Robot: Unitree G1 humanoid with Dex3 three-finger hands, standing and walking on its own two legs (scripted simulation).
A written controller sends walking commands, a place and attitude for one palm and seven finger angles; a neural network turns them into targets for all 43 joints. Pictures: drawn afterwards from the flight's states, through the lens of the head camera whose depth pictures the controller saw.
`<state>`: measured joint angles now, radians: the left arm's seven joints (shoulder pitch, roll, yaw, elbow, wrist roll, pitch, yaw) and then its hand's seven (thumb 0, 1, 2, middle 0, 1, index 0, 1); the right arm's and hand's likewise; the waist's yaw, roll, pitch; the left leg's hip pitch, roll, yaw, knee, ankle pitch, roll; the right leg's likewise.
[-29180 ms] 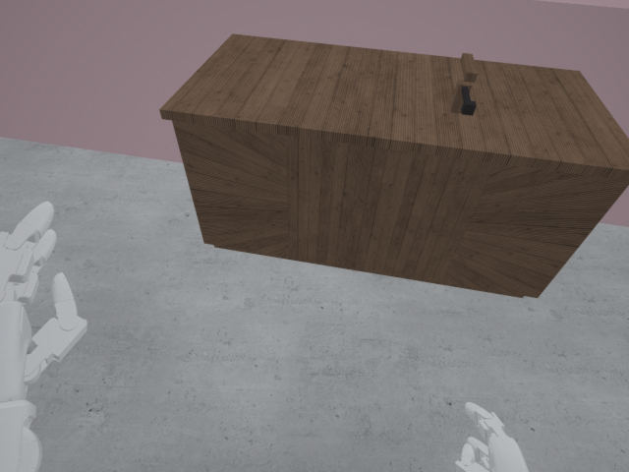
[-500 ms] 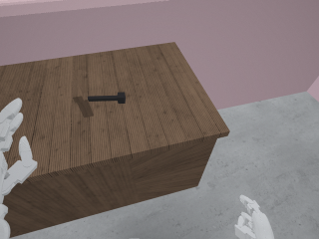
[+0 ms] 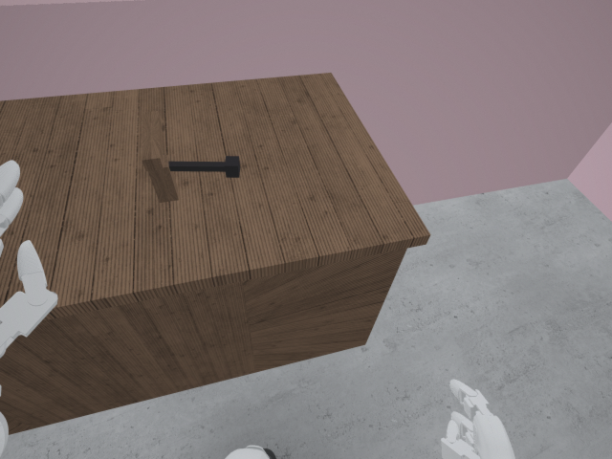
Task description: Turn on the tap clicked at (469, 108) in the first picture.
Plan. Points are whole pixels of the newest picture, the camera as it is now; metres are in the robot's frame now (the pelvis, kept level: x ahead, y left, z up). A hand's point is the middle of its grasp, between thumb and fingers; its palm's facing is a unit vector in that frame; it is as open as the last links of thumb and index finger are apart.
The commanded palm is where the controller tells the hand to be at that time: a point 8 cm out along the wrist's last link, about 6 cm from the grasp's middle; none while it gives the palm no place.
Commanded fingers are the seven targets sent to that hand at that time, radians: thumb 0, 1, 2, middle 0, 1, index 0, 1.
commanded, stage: step back with the hand held close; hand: left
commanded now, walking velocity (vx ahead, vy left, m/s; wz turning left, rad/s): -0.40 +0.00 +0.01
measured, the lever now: (232, 166) +0.59 +0.19 +0.01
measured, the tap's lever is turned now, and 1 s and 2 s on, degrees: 77 77 77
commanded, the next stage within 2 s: stop stepping back and stand still in 0.32 s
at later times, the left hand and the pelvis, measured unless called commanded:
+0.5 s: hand (53, 425) +0.12 +0.20 +0.17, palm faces +0.33 -0.82 -0.47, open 7.4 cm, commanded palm +0.07 +0.25 +0.19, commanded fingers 0.00 0.90 0.90 -0.20 -0.30 -0.20 -0.30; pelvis -0.10 -0.03 +0.00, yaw -1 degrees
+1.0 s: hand out of the picture +0.02 +0.20 +0.17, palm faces +0.48 -0.79 -0.39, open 7.4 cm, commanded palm -0.04 +0.23 +0.19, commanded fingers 0.00 0.90 0.90 -0.20 -0.30 -0.20 -0.30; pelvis -0.17 -0.06 -0.01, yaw +4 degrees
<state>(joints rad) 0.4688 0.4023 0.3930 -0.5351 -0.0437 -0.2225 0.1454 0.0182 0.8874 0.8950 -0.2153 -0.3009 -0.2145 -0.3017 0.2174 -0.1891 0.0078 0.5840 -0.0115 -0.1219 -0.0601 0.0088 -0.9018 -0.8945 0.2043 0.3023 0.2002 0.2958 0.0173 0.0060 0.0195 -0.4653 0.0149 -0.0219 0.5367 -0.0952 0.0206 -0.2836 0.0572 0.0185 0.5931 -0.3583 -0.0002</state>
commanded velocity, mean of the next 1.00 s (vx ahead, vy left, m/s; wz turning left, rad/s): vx -0.04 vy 0.04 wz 0.01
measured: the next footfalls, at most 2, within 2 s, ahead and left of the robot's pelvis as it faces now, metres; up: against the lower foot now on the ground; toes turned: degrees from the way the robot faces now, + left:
right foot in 0.02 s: -0.01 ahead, -0.13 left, +0.00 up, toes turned +0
left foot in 0.22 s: +0.02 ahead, +0.12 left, +0.00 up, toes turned +1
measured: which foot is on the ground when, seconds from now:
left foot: down 0.00-0.06, up 0.08-0.20, down 0.22-0.50, up 0.52-0.76, down 0.78-1.00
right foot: up 0.00-0.00, down 0.02-0.78, up 0.80-0.92, down 0.94-1.00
